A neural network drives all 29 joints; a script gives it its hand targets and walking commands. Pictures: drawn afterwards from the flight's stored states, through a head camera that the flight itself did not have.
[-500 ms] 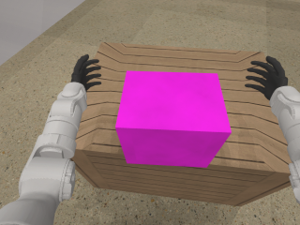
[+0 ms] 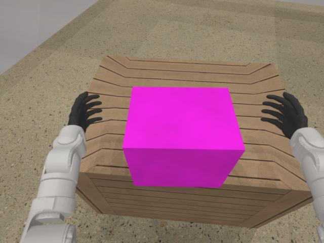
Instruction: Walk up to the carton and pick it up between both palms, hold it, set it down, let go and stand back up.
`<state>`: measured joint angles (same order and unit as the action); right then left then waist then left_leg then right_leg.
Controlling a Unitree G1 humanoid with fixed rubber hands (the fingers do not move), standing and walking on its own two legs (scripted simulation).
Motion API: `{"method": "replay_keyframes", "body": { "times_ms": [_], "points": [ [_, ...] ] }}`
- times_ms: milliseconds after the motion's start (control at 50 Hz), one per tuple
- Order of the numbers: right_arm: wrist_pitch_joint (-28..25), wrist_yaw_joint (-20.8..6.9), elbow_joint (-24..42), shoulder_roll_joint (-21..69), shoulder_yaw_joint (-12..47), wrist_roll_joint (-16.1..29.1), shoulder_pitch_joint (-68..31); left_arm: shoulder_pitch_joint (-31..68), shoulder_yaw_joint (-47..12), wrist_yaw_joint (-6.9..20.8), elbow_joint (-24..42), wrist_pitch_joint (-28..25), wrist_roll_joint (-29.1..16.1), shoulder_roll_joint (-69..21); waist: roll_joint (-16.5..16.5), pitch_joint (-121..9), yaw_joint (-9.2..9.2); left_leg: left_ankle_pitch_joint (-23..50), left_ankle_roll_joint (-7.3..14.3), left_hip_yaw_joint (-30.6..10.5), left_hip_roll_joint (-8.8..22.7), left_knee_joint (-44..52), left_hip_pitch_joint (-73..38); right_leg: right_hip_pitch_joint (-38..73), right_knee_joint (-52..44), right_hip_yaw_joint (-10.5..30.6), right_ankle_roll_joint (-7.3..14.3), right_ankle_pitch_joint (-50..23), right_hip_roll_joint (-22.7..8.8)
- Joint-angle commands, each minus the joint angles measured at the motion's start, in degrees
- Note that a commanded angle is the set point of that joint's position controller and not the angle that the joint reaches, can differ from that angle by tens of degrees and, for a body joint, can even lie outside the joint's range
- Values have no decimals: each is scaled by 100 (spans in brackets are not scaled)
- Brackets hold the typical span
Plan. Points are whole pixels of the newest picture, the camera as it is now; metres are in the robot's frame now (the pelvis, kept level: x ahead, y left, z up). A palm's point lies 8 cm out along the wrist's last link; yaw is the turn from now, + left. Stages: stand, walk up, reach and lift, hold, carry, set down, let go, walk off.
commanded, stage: set down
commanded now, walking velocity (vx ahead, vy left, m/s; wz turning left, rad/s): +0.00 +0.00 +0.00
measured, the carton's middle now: (178, 139) +0.41 -0.01 -0.04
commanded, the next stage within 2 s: none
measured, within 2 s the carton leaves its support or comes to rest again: neither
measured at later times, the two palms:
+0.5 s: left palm (84, 167) +0.28 +0.23 +0.02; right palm (290, 173) +0.27 -0.27 +0.03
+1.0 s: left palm (84, 207) +0.20 +0.23 -0.04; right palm (284, 217) +0.19 -0.26 -0.04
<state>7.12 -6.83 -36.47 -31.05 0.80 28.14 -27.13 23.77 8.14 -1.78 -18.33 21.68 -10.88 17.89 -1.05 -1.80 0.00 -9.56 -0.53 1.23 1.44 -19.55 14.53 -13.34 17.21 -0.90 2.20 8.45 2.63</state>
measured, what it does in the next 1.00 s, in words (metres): stands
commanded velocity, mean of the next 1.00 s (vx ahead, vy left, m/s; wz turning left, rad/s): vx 0.00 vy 0.00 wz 0.00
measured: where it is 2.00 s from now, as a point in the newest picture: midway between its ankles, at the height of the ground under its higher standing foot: outside the picture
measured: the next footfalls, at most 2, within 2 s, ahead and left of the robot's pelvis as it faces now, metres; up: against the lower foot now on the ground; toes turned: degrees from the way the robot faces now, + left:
none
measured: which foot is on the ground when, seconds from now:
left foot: down 0.00-1.00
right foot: down 0.00-1.00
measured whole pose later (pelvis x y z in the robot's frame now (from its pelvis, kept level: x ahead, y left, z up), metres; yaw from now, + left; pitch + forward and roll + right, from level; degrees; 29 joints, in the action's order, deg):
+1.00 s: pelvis +0.00 +0.00 -0.01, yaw +0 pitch +0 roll +0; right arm -28.4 -7.9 -46.0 -19.2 2.1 21.1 4.5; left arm -5.3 -2.0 -4.4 -37.8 -23.1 -11.5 11.8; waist -0.9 -0.1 0.9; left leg -14.4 -0.4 1.2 0.6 -27.7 13.1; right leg -13.5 28.2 0.1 2.1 14.5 2.1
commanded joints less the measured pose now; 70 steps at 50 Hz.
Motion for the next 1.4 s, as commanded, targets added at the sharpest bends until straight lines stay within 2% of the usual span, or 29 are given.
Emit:
{"method": "replay_keyframes", "body": {
  "times_ms": [0,80,140,160,220,280,320,340,360,380,420,440,460,500,580,640,660,720,780,820,840,900,1000,1060,1140,1180,1240,1260,1380],
  "points": [
    [-493,4,1099,-1111,-609,-186,-1365,1136,181,-32,1067,-566,3,746,-137,-2295,-10,1660,28,-100,-212,-157,-1137,660,100,121,-365,-1936,11],
    [-803,-28,1284,-943,-736,-366,-767,643,44,-95,1097,-954,21,610,-229,-2091,-16,1419,8,-108,-212,-126,-1182,473,27,108,-335,-1547,1],
    [-822,-109,1291,-906,-834,-441,-1028,1149,-180,-220,1005,-1150,-133,594,-51,-2020,-1,650,42,-118,-150,30,-911,140,28,118,-235,-726,-50],
    [-888,-160,1169,-802,-756,-400,-386,538,-231,-238,962,-1236,-119,424,-26,-2068,28,849,20,-132,-133,-15,-1088,200,37,117,-206,-867,-56],
    [-1024,-215,909,-738,-737,-401,-120,387,-234,-222,791,-1422,47,378,92,-2020,37,1049,-25,-139,-165,-96,-1174,179,34,127,-201,-963,-65],
    [-1205,-241,835,-655,-476,-365,264,-115,-190,-198,574,-1670,136,303,-295,-1892,74,1101,46,-148,-200,-68,-1018,494,63,176,-265,-1223,-77],
    [-1347,-198,936,-703,-506,-336,563,-501,-186,-157,589,-1771,207,270,-296,-1969,76,1287,37,-118,-237,-53,-1086,708,103,191,-309,-1592,-59],
    [-1422,-163,1096,-727,-573,-419,361,-240,-187,-146,518,-1847,143,342,-341,-1900,69,1132,43,-103,-268,-22,-917,647,84,208,-319,-1426,-61],
    [-1533,-175,979,-588,-428,-378,919,-913,-246,-139,373,-1926,221,110,-347,-1622,92,1227,40,-134,-253,-32,-1005,675,82,209,-279,-1500,-64],
    [-1640,-160,1077,-624,-568,-424,761,-619,-280,-141,533,-2037,207,141,-141,-1767,34,1237,-17,-126,-265,-61,-1020,515,90,189,-277,-1436,-75],
    [-1857,-153,1022,-468,-427,-414,1344,-1250,-331,-119,460,-2283,290,-60,-273,-1408,37,1396,-2,-126,-250,-85,-1128,644,61,202,-261,-1567,-63],
    [-1899,-136,1160,-538,-507,-436,911,-694,-387,-130,468,-2397,193,139,-233,-1408,14,1140,2,-98,-272,-61,-944,577,54,230,-278,-1438,-93],
    [-1984,-157,812,-337,-365,-356,1802,-1562,-430,-159,431,-2516,329,-124,-120,-1094,45,1206,-60,-146,-250,-31,-1112,645,89,222,-205,-1463,-86],
    [-2113,-157,1013,-385,-528,-429,1557,-1212,-502,-223,590,-2729,266,53,63,-1054,56,847,-84,-112,-239,17,-1044,329,14,221,-153,-903,-128],
    [-2348,-220,1232,-317,-610,-507,1464,-1212,-695,-364,507,-3147,48,78,-145,-1130,14,633,-57,-158,-185,-63,-916,149,96,211,-123,-618,-124],
    [-2561,-235,947,-277,-468,-423,1830,-1537,-693,-354,241,-3393,125,13,-20,-1146,93,720,-87,-151,-183,-114,-844,350,248,271,-84,-817,-134],
    [-2683,-234,739,-110,-301,-396,2646,-2450,-665,-321,112,-3504,235,-181,-150,-875,128,869,-68,-148,-177,-123,-954,579,239,289,-87,-940,-114],
    [-2938,-132,462,-46,-269,-508,2134,-1855,-611,-205,-385,-3791,238,-58,-143,-779,75,687,-39,-79,-259,-171,-525,637,355,378,-142,-946,-162],
    [-3308,-111,105,134,-187,-575,2743,-2493,-714,-192,-655,-4170,140,-246,-214,-515,80,638,-100,-93,-217,-243,-661,461,344,332,-109,-694,-118],
    [-3486,-89,-2,99,-275,-598,2290,-2002,-718,-200,-787,-4371,92,-59,35,-579,85,419,-140,-51,-236,-368,-553,225,416,336,-65,-303,-136],
    [-3618,-112,-110,196,-194,-582,2700,-2437,-751,-241,-792,-4500,126,-164,64,-572,117,494,-166,-81,-199,-427,-620,201,481,315,-20,-246,-114],
    [-3776,-106,-286,262,-121,-669,2333,-2140,-805,-238,-1142,-4716,-19,-114,-191,-369,109,189,-106,-74,-199,-491,-432,-17,508,309,-60,95,-121],
    [-3944,-133,-524,228,-156,-642,2178,-1910,-989,-314,-1137,-4899,-208,2,108,-823,35,206,-187,-83,-155,-733,-540,-408,711,266,-11,188,-128],
    [-3981,-95,-960,332,83,-661,2308,-2285,-790,-178,-1832,-4790,-14,7,-22,-410,160,181,-104,-57,-207,-663,-421,-181,623,328,-13,183,-148],
    [-4018,-27,-793,506,73,-779,2262,-2190,-836,-166,-1576,-4785,-181,77,-306,-475,122,104,-55,-41,-205,-648,-341,-154,637,317,-84,142,-192],
    [-4022,-18,-851,490,6,-758,2356,-2263,-860,-192,-1421,-4820,-117,96,18,-664,101,246,-135,-38,-169,-600,-579,-90,626,270,-44,13,-140],
    [-3863,29,-1313,550,53,-969,2414,-2373,-900,-109,-1898,-4554,27,29,0,-243,8,128,-123,-13,-194,-503,-536,-61,494,295,-26,56,-184],
    [-3824,54,-1149,606,87,-1025,2331,-2368,-850,-82,-1951,-4449,43,47,-58,-277,106,55,-80,4,-206,-492,-511,-29,471,300,-37,133,-195],
    [-3620,193,-917,833,116,-1199,2519,-2503,-781,-43,-1665,-4309,83,57,-149,-403,64,298,-63,55,-241,-405,-652,322,394,386,-113,-269,-265]
  ]
}}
